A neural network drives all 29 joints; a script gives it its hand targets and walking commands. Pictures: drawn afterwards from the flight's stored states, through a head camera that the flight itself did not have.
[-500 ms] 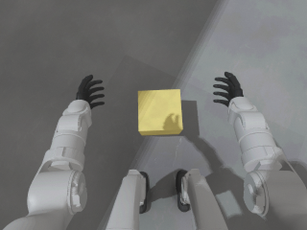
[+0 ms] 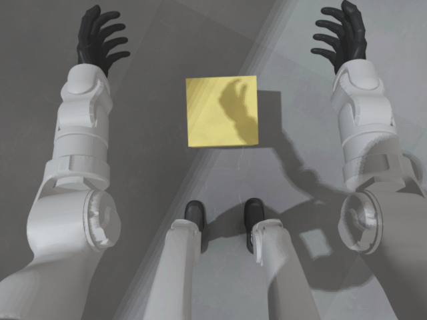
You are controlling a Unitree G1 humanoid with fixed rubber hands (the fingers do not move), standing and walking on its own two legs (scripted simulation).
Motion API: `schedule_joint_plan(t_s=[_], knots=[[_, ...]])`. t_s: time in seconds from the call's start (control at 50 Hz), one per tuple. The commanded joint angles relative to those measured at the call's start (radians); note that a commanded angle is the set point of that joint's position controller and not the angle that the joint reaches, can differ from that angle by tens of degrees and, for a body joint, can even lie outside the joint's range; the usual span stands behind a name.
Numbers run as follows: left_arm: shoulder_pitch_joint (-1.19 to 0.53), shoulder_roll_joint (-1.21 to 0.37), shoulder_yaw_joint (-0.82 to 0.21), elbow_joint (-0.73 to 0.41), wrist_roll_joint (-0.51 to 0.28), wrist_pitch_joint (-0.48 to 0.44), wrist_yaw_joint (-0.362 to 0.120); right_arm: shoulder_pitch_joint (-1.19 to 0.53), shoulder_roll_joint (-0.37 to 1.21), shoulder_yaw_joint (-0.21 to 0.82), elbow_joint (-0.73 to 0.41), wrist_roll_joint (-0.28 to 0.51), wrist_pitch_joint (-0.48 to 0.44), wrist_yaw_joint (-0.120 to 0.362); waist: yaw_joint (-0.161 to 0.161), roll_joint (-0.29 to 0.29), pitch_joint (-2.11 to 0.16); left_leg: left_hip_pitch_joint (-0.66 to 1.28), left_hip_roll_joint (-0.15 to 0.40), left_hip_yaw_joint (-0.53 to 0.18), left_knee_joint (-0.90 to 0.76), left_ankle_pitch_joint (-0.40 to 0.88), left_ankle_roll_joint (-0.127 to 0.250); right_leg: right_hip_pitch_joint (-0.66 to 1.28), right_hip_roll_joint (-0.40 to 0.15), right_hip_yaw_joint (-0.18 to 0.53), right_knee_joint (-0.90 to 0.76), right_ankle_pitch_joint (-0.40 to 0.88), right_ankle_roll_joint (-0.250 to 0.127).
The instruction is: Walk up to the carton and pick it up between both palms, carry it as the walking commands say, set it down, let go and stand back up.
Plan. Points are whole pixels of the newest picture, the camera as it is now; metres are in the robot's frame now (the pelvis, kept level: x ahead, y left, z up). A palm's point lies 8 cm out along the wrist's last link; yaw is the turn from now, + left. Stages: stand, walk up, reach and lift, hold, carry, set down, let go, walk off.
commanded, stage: reach and lift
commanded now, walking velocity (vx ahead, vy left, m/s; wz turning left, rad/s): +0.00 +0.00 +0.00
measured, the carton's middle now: (221, 115) +0.50 +0.01 -0.57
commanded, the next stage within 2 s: none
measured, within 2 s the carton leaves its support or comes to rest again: neither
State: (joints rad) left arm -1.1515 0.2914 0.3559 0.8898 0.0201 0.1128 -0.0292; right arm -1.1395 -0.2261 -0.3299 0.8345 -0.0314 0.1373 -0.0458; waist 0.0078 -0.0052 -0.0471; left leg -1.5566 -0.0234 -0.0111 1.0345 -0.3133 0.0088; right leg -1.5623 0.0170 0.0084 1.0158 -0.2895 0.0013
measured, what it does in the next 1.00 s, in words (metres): lowers itself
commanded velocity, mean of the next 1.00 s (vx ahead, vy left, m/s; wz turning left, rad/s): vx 0.00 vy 0.00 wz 0.00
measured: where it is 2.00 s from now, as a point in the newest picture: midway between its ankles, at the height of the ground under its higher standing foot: (224, 236)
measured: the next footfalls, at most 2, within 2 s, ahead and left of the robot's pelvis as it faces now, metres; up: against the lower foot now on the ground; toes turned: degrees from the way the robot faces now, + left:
none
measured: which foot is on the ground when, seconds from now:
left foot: down 0.00-1.00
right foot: down 0.00-1.00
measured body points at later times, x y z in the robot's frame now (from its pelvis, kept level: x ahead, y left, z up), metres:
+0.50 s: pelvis -0.03 +0.00 -0.13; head +0.31 +0.00 +0.16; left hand +0.52 +0.22 -0.26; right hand +0.53 -0.18 -0.26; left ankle +0.05 +0.11 -0.63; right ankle +0.06 -0.12 -0.63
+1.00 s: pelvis -0.05 +0.00 -0.25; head +0.32 +0.01 +0.00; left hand +0.52 +0.21 -0.41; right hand +0.53 -0.18 -0.41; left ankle +0.05 +0.11 -0.63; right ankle +0.06 -0.12 -0.63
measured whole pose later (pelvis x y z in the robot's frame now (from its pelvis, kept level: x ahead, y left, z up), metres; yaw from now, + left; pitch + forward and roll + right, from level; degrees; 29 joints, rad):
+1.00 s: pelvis -0.05 +0.00 -0.25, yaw +0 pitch +43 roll +0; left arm -1.47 0.41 0.17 1.12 -0.16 0.12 0.07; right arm -1.46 -0.35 -0.17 1.09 0.16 0.12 -0.12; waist 0.01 -0.01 0.24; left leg -2.23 -0.04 -0.01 2.06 -0.58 -0.01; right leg -2.24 0.04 0.00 2.05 -0.55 0.01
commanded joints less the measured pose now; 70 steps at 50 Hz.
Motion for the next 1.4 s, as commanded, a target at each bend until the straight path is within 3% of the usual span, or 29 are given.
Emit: schedule_joint_plan(t_s=[0.0,0.12,0.22,0.46,0.68,1.18,1.3,1.38], knots=[[-0.175,0.092,0.030,-0.115,0.026,-0.015,-0.004,-0.162,-0.093,-0.028,-0.111,-0.020,-0.023,0.017,0.013,0.031,-1.061,0.624,-0.021,-0.015,-0.005,0.620,-0.023,0.517,0.041,-0.001,0.008,0.484,0.025],[-0.208,0.060,0.038,-0.062,0.048,-0.013,0.007,-0.210,-0.092,-0.055,-0.048,-0.043,-0.029,0.028,0.004,0.013,-0.939,0.438,-0.027,-0.007,0.077,0.431,-0.038,0.330,0.042,-0.020,0.104,0.324,0.031],[-0.267,0.097,0.032,-0.032,0.033,-0.002,0.028,-0.288,-0.113,-0.039,-0.009,-0.027,-0.018,0.009,0.010,0.003,-0.972,0.321,-0.042,0.018,0.211,0.307,-0.043,0.248,0.056,-0.041,0.248,0.223,0.039],[-0.395,0.190,-0.065,-0.069,-0.073,0.023,0.070,-0.410,-0.168,0.044,-0.043,0.065,0.014,-0.056,0.013,0.009,-1.150,0.156,-0.048,0.058,0.506,0.213,-0.043,0.197,0.067,-0.063,0.548,0.166,0.036],[-0.486,0.234,-0.121,0.037,-0.127,0.025,0.086,-0.495,-0.195,0.099,0.050,0.134,0.017,-0.078,0.013,0.005,-1.022,-0.040,-0.025,0.056,0.682,0.081,-0.038,0.088,0.045,-0.049,0.725,0.070,0.028],[-0.643,0.259,-0.235,0.192,-0.224,-0.051,0.110,-0.652,-0.274,0.211,0.248,0.247,-0.077,-0.072,0.013,0.016,-0.820,-0.113,0.010,0.005,1.008,0.113,-0.038,-0.110,0.013,-0.019,1.053,0.064,0.027],[-0.679,0.255,-0.249,0.258,-0.228,-0.075,0.102,-0.692,-0.279,0.216,0.297,0.247,-0.100,-0.060,0.009,0.010,-0.622,-0.210,0.015,-0.018,1.058,0.080,-0.038,-0.205,0.010,-0.003,1.102,0.039,0.024],[-0.680,0.264,-0.260,0.256,-0.237,-0.084,0.105,-0.688,-0.277,0.216,0.302,0.252,-0.109,-0.063,0.007,0.012,-0.637,-0.189,0.015,-0.019,1.079,0.105,-0.037,-0.175,0.011,-0.003,1.125,0.070,0.021]])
